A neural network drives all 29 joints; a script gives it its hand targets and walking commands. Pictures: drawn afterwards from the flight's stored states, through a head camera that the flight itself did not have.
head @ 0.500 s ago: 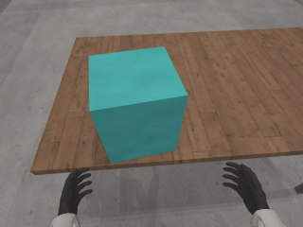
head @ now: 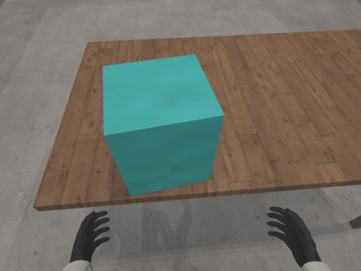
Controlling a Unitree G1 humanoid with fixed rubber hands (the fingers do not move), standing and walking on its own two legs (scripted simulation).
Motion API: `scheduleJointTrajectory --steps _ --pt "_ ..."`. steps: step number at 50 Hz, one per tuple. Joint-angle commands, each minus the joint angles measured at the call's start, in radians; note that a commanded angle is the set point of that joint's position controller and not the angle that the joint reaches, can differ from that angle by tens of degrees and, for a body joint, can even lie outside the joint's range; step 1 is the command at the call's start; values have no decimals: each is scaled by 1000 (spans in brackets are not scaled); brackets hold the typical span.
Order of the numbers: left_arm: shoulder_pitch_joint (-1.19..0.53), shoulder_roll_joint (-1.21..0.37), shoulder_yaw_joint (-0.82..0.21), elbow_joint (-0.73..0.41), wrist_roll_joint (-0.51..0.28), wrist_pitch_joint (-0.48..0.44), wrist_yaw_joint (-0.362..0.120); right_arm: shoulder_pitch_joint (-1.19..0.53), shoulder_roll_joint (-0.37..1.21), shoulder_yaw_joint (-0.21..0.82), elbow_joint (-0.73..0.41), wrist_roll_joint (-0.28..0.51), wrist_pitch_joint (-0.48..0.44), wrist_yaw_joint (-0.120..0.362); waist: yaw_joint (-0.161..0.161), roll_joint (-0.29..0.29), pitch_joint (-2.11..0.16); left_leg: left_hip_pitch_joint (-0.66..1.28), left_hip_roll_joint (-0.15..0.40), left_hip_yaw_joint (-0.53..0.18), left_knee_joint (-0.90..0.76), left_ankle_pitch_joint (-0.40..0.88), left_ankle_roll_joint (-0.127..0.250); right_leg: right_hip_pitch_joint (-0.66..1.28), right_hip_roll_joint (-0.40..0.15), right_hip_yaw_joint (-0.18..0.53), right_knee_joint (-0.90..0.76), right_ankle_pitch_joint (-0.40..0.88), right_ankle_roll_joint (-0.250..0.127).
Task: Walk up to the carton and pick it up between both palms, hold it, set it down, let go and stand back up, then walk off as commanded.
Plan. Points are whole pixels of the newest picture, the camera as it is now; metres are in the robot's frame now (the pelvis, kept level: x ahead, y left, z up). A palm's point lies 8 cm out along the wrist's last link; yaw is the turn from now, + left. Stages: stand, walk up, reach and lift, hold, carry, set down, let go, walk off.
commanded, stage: set down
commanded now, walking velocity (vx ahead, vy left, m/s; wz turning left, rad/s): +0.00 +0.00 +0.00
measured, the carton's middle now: (161, 128) +0.43 +0.08 +0.06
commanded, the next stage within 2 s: let go in 0.90 s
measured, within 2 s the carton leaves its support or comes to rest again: neither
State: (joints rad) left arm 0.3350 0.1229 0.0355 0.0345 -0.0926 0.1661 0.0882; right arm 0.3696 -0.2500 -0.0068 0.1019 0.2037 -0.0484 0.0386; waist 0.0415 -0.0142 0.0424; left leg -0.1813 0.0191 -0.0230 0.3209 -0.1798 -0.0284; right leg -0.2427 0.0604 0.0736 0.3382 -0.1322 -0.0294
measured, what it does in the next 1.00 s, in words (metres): stands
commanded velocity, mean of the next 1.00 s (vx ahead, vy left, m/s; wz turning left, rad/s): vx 0.00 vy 0.00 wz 0.00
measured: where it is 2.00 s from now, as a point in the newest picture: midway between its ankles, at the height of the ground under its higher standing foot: outside the picture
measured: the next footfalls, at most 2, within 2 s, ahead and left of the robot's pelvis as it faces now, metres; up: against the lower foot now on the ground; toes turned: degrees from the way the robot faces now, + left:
none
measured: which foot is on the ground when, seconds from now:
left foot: down 0.00-1.00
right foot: down 0.00-1.00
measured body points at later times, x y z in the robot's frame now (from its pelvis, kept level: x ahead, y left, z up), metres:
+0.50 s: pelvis +0.00 +0.00 +0.00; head +0.05 +0.01 +0.45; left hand +0.19 +0.23 -0.06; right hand +0.18 -0.23 -0.06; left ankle -0.01 +0.14 -0.75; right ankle +0.02 -0.10 -0.75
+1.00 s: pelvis +0.01 +0.00 +0.00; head +0.08 +0.01 +0.45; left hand +0.19 +0.24 -0.09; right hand +0.18 -0.22 -0.09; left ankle -0.01 +0.14 -0.75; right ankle +0.02 -0.10 -0.75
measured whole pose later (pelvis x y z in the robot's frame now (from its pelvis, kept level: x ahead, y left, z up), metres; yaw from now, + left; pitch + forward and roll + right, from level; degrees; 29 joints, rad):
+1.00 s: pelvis +0.01 +0.00 +0.00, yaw +0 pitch +3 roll +0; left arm 0.20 0.22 0.04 0.42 -0.01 0.09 -0.01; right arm 0.23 -0.20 -0.01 0.62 0.08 -0.25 0.02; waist 0.02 -0.01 0.08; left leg -0.18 0.02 -0.02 0.32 -0.20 -0.03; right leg -0.24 0.06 0.07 0.34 -0.15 -0.03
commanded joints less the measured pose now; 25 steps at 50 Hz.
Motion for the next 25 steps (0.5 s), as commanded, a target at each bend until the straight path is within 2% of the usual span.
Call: scheduleJointTrajectory --steps 1,2,3,4,5,6,7,8,10,11,12,13,14,15,16,17,18,19,20,22,23,24,25 --pt "-22 140 12 -66 18 -75 -15 -19 -83 -20 -24 -84 -67 1 5 -55 -143 106 -35 99 -29 185 5 178 -63 -49 -72 63 7" --pt "-24 136 1 46 25 -66 -33 -32 -54 -3 47 -105 -55 -6 -5 -94 -93 113 -39 108 -37 143 14 167 -67 -37 -98 13 15" --pt "-29 141 0 -75 27 -90 -9 -29 -75 5 17 -84 -68 9 0 -42 -133 120 -29 91 -33 192 6 163 -62 -48 -75 69 6" --pt "-35 143 10 24 24 -84 -22 -32 -56 -2 49 -100 -69 1 -12 -82 -122 103 -31 92 -37 144 13 163 -63 -46 -86 31 11" --pt "-39 149 7 -26 21 -93 -11 -44 -66 -10 14 -94 -81 7 -5 -51 -137 98 -32 97 -41 146 9 163 -63 -52 -76 23 11" --pt "-91 157 -5 -26 8 -101 -7 -87 -60 -23 5 -100 -91 4 -11 -70 -139 101 -30 93 -38 116 15 142 -66 -46 -81 -20 12" --pt "-81 156 6 167 37 -71 -38 -46 -14 -14 177 -151 -61 -9 -39 -81 -33 69 -39 118 -42 60 23 127 -77 -30 -105 -56 18" --pt "-94 174 4 25 9 -97 -22 -101 -42 -23 20 -112 -98 -5 -8 -79 -119 80 -35 111 -38 85 20 136 -68 -48 -90 -52 17" --pt "-79 176 2 36 14 -96 -17 -81 -53 -34 77 -131 -100 2 -2 -50 -121 74 -30 102 -35 73 14 136 -66 -49 -75 -61 8" --pt "-76 191 -9 9 0 -108 -17 -78 -40 -21 47 -117 -111 -3 -2 -73 -152 81 -31 100 -23 102 16 154 -72 -47 -73 -16 11" --pt "-104 168 -10 55 15 -104 -15 -103 -38 -42 112 -133 -111 1 -26 -48 -118 95 -31 114 -35 89 10 124 -68 -54 -84 -39 13" --pt "-98 176 -16 37 9 -103 -16 -101 -49 -37 106 -122 -112 5 -3 -53 -135 99 -25 97 -26 107 11 119 -68 -50 -79 -42 9" --pt "-109 158 -20 156 31 -89 -29 -100 -24 -33 155 -148 -103 -2 -25 -40 -77 86 -33 115 -47 33 13 114 -64 -54 -90 -93 9" --pt "-118 173 -16 131 29 -95 -28 -124 -36 -26 145 -141 -110 0 -14 -69 -87 83 -27 106 -38 64 22 117 -66 -54 -80 -70 8" --pt "-117 164 -22 85 36 -101 -22 -117 -53 -26 152 -133 -116 3 -22 -57 -121 94 -22 97 -34 88 16 136 -64 -57 -77 -43 6" --pt "-77 170 -15 190 40 -83 -41 -88 -49 -11 179 -142 -101 -3 -15 -69 -103 88 -29 111 -39 61 21 148 -67 -47 -85 -42 9" --pt "-124 183 -8 163 36 -79 -40 -144 -43 -13 161 -154 -109 -6 -2 -53 -88 80 -26 106 -41 36 19 112 -68 -51 -89 -103 9" --pt "-128 174 -16 87 26 -86 -28 -140 -56 -34 141 -145 -122 -1 0 -13 -119 73 -23 96 -39 56 9 132 -63 -68 -69 -74 1" --pt "-128 178 -8 193 33 -75 -42 -148 -34 -23 198 -156 -112 -6 -1 -39 -92 79 -25 110 -37 27 13 121 -69 -62 -83 -108 8" --pt "-113 172 -20 179 34 -78 -39 -127 -50 -32 211 -153 -119 -2 -16 -37 -100 78 -25 104 -32 64 13 131 -63 -61 -73 -54 -4" --pt "-106 184 -9 245 49 -65 -56 -108 -18 -16 272 -162 -106 -9 -23 -34 -68 72 -29 116 -31 39 10 129 -76 -53 -83 -62 5" --pt "-125 192 9 170 55 -77 -51 -134 -46 -27 220 -168 -128 -11 2 -47 -120 80 -25 98 -23 78 12 168 -67 -67 -58 -7 7" --pt "-115 198 3 212 44 -74 -58 -140 -41 -19 254 -171 -123 -14 -10 -63 -101 76 -27 105 -24 77 15 146 -65 -61 -66 3 13"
